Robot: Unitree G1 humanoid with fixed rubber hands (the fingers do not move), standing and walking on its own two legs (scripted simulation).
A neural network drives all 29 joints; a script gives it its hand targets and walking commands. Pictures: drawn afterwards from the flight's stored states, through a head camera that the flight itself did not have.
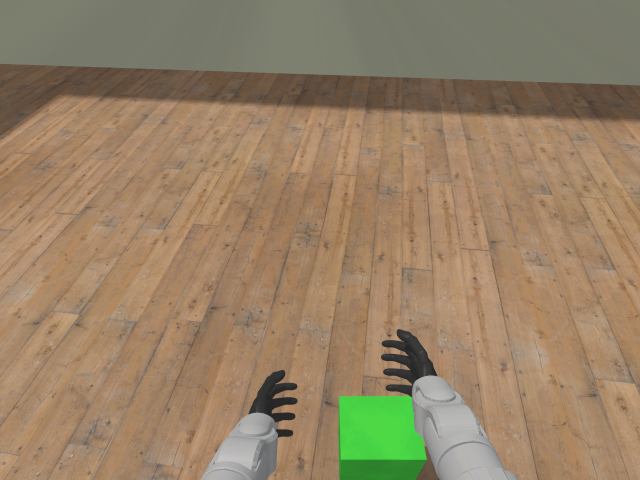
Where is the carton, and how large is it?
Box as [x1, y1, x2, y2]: [338, 396, 426, 479]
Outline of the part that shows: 339,396 339,479 415,479 426,459 422,438 413,428 413,412 411,406 411,397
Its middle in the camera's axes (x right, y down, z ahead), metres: +0.15 +0.54 +1.03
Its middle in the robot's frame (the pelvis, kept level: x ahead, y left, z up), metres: +0.40 -0.07 -0.63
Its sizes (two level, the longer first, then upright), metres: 0.195 0.146 0.272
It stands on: the floor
